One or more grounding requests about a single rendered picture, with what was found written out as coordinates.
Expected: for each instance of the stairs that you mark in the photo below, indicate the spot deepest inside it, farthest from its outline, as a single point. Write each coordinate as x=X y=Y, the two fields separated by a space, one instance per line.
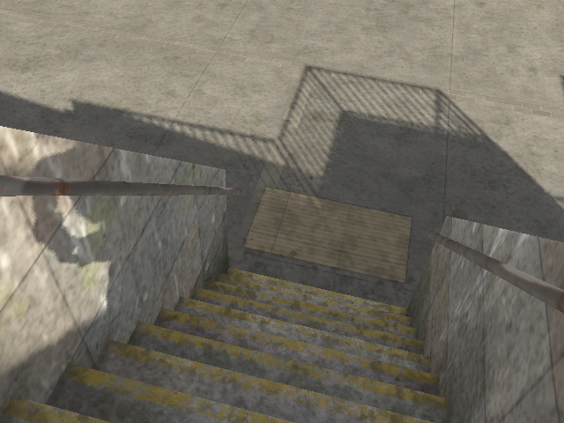
x=254 y=349

